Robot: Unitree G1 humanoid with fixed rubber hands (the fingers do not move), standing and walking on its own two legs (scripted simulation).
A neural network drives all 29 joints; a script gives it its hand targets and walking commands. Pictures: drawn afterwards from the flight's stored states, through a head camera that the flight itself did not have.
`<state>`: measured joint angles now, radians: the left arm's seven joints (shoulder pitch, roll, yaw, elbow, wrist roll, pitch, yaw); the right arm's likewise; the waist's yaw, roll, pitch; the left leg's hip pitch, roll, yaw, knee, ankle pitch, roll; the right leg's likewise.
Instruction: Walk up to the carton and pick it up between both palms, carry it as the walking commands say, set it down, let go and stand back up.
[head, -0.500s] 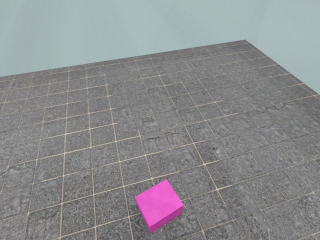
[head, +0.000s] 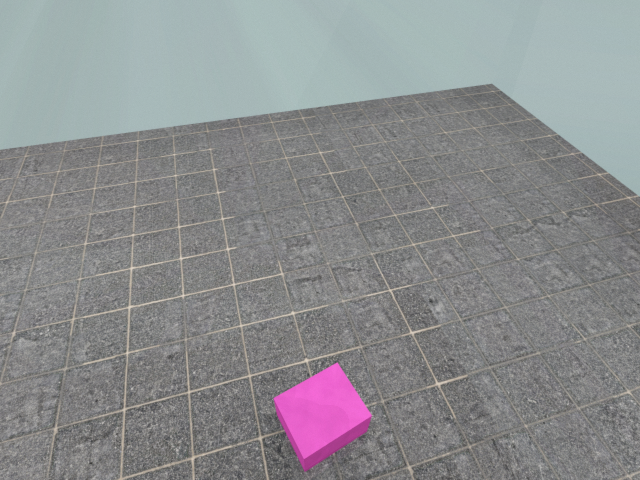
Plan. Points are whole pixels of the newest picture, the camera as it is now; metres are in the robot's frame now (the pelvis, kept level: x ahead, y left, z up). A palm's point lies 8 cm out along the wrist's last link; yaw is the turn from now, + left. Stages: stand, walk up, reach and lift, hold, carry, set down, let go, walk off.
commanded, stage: walk up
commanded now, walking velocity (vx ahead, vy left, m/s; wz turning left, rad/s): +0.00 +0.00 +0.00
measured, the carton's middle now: (321, 415) +0.45 +0.02 -0.71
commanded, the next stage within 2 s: none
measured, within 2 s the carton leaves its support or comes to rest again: neither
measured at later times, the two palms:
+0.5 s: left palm out of the picture +0.13 +0.17 -0.14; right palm out of the picture +0.01 -0.41 -0.12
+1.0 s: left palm out of the picture +0.01 +0.07 -0.15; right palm (533, 381) +0.32 -0.32 -0.13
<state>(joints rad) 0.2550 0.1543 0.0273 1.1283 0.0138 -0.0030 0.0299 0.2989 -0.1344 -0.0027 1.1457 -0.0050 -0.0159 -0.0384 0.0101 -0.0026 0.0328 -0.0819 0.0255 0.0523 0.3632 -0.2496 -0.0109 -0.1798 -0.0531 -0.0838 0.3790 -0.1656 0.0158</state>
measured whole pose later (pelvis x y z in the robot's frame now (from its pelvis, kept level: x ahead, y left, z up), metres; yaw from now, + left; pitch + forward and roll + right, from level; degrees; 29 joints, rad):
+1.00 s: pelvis +0.10 -0.15 -0.01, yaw +24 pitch +0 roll +0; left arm 0.31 0.20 0.03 0.97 0.00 0.02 0.03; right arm 0.08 -0.21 -0.04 0.93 -0.02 0.04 -0.01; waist 0.04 -0.02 0.05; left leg -0.23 -0.05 0.09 0.48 -0.26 0.08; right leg -0.27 -0.10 -0.12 0.70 -0.46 0.05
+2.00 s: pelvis +0.10 -0.19 +0.00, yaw +27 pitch -1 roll +1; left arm 0.27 0.13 0.02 0.95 0.01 -0.03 0.02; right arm 0.23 -0.23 -0.05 1.06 -0.01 0.05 -0.02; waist -0.01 0.05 0.02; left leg -0.28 0.04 -0.01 0.68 -0.40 -0.01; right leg -0.14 0.01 -0.05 0.36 -0.22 -0.05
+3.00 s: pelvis +0.08 -0.18 -0.01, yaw +32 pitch +0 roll -1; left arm 0.29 0.18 0.04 1.08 0.02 0.01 0.07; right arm 0.22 -0.19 -0.02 1.04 -0.02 0.01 -0.04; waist -0.01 0.02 0.02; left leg -0.27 -0.01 -0.06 0.57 -0.29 0.00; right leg -0.21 -0.01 -0.15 0.49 -0.28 -0.03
